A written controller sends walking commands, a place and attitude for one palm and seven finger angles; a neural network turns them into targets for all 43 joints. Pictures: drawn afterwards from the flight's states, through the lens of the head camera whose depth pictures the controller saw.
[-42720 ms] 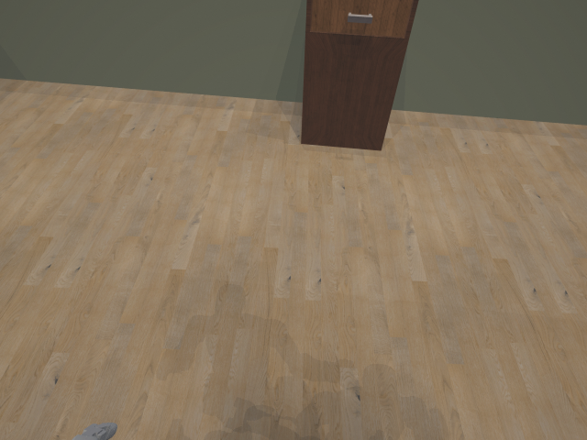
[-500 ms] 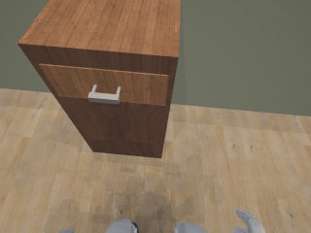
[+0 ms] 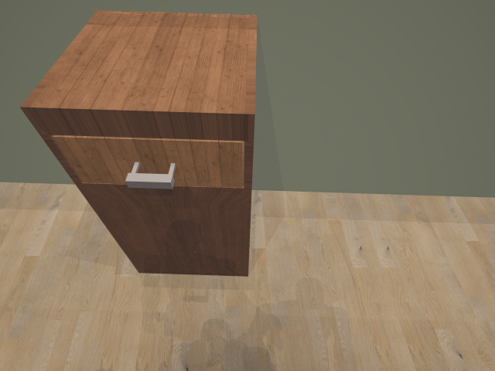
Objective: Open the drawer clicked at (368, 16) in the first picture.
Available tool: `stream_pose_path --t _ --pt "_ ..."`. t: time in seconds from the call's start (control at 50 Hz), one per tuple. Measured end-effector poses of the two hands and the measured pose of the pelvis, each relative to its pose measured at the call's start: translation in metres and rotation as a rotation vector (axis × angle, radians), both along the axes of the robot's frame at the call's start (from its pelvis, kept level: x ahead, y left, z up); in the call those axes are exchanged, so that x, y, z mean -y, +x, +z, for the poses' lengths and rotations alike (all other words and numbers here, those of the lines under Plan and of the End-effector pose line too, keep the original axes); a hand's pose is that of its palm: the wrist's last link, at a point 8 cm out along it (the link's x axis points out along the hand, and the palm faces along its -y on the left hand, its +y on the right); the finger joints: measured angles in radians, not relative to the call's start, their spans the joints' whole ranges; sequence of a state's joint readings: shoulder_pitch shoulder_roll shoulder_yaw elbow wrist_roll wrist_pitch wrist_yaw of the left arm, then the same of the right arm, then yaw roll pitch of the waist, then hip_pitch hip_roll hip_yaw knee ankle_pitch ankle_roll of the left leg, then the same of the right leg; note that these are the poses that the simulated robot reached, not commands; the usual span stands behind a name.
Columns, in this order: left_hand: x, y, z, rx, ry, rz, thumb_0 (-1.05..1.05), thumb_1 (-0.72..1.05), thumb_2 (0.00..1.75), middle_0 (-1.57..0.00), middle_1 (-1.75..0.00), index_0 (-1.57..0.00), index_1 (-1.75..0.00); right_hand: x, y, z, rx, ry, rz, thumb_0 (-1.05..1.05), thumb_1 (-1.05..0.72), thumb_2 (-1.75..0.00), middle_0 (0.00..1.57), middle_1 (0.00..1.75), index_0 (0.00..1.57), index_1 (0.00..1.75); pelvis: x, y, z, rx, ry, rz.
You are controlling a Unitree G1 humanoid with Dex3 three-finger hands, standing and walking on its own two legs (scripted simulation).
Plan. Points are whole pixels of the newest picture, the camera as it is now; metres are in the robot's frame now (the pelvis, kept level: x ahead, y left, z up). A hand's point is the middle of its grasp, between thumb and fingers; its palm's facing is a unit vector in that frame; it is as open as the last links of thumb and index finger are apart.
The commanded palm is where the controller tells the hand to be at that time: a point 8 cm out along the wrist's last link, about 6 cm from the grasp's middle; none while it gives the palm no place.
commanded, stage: look again from close up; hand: left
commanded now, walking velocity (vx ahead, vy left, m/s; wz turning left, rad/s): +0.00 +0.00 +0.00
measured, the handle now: (152, 173) +0.52 +0.25 -0.07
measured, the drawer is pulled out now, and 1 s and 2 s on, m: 0.00 0.00 0.00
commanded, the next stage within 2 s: raise the hand with hooked fingers in 0.52 s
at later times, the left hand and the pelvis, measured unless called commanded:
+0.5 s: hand out of the picture +0.01 +0.18 -0.17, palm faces -0.02 -0.97 -0.22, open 7.4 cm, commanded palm none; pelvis +0.00 +0.00 +0.00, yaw -1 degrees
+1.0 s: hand (138, 348) +0.16 +0.18 -0.06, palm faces -0.05 -0.23 -0.97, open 8.3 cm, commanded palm +0.14 +0.22 -0.02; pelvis -0.02 -0.02 -0.04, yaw -1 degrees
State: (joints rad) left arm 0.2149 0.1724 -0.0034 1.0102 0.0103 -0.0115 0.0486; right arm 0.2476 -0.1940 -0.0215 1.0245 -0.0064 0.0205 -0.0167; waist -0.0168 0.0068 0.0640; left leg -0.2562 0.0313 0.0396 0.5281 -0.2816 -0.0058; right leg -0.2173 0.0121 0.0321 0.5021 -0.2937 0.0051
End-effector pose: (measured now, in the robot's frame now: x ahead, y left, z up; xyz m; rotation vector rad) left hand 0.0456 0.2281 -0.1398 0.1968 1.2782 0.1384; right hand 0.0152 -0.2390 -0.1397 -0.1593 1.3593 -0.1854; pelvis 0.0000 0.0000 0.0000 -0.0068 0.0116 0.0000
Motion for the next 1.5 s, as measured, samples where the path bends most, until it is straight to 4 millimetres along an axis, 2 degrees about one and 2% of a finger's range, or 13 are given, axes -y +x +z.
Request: stream_pose_path --t 0.22,0.48,0.64,0.72,0.8,0.86,0.92,1.0,1.08,1.14,1.22,1.32,1.5 --pt "-0.014 0.005 0.011 0.066 0.032 -0.033 0.0 0.91 0.9 -0.2 -0.3 -0.2 -0.3 -0.02 -0.002 -0.009 0.099 0.046 0.001 0.0 -0.92 -0.9 0.2 0.3 0.2 0.3 -0.007 -0.007 -0.002 0.032 0.013 -0.013" --pt "-0.005 -0.04 0.004 -0.073 0.006 0.005 0.0 0.91 0.9 -0.2 -0.3 -0.2 -0.3 -0.014 -0.024 -0.007 0.002 0.04 0.001 0.0 -0.91 -0.9 0.2 0.3 0.2 0.3 -0.003 -0.004 0.001 0.016 0.019 -0.023" --pt "0.012 -0.057 -0.002 -0.131 -0.027 0.022 0.0 0.9 0.9 -0.2 -0.3 -0.2 -0.3 -0.01 -0.023 -0.005 -0.02 0.03 -0.006 0.0 -0.91 -0.9 0.2 0.3 0.2 0.3 0.001 0.0 0.001 0.014 0.01 -0.022" --pt "-0.005 0.006 0.046 0.218 0.169 -0.12 0.03 0.93 0.89 -0.21 -0.31 -0.21 -0.31 -0.003 0.012 0.005 0.225 -0.027 -0.013 0.01 -0.91 -0.9 0.2 0.3 0.2 0.3 0.003 -0.002 -0.003 0.002 0.026 -0.009" --pt "-0.008 0.084 0.119 0.598 0.499 -0.364 0.03 0.89 0.87 -0.21 -0.34 -0.21 -0.34 0.006 0.073 0.014 0.492 -0.043 0.059 0.01 -0.91 -0.9 0.2 0.3 0.2 0.3 0.004 -0.009 -0.011 -0.041 0.026 0.025" --pt "0.004 0.12 0.153 0.766 0.774 -0.577 0.02 0.83 0.85 -0.21 -0.37 -0.21 -0.37 0.011 0.121 0.027 0.642 -0.037 0.119 0.01 -0.91 -0.9 0.2 0.3 0.2 0.3 0.006 -0.014 -0.02 -0.089 0.032 0.009" --pt "0.022 0.125 0.156 0.827 0.913 -0.734 0.01 0.76 0.83 -0.21 -0.4 -0.21 -0.4 0.014 0.162 0.042 0.719 -0.025 0.171 0.01 -0.91 -0.9 0.2 0.3 0.2 0.3 0.01 -0.016 -0.027 -0.122 0.044 -0.015" --pt "0.035 0.1 0.134 0.806 0.955 -0.86 0.0 0.66 0.79 -0.22 -0.46 -0.22 -0.46 0.011 0.201 0.055 0.741 -0.022 0.274 0.01 -0.91 -0.9 0.2 0.3 0.2 0.3 0.018 -0.018 -0.036 -0.157 0.055 -0.017" --pt "0.025 0.075 0.122 0.767 1.035 -0.912 0.0 0.56 0.75 -0.24 -0.52 -0.24 -0.52 0.001 0.227 0.052 0.727 -0.024 0.378 0.01 -0.91 -0.9 0.2 0.3 0.2 0.3 0.025 -0.019 -0.047 -0.185 0.046 0.009" --pt "0.012 0.078 0.129 0.795 1.116 -0.9 0.0 0.48 0.72 -0.25 -0.56 -0.25 -0.56 -0.009 0.237 0.038 0.711 -0.009 0.415 0.0 -0.91 -0.9 0.2 0.3 0.2 0.3 0.028 -0.02 -0.057 -0.196 0.032 0.033" --pt "0.0 0.102 0.149 0.847 1.197 -0.835 0.0 0.38 0.68 -0.26 -0.62 -0.27 -0.62 -0.023 0.231 0.017 0.673 0.044 0.396 0.01 -0.91 -0.9 0.2 0.3 0.2 0.3 0.027 -0.02 -0.063 -0.193 0.018 0.05" --pt "0.002 0.131 0.169 0.823 1.172 -0.813 0.0 0.27 0.63 -0.27 -0.7 -0.27 -0.7 -0.033 0.197 0.002 0.564 0.107 0.318 0.01 -0.91 -0.9 0.2 0.3 0.2 0.3 0.023 -0.015 -0.05 -0.171 0.023 0.037" --pt "0.002 0.151 0.185 0.833 1.095 -0.931 0.0 0.06 0.54 -0.28 -0.83 -0.28 -0.83 -0.012 0.143 0.0 0.407 0.05 0.229 0.01 -0.9 -0.9 0.2 0.3 0.2 0.3 0.013 -0.006 -0.03 -0.143 0.022 0.02"
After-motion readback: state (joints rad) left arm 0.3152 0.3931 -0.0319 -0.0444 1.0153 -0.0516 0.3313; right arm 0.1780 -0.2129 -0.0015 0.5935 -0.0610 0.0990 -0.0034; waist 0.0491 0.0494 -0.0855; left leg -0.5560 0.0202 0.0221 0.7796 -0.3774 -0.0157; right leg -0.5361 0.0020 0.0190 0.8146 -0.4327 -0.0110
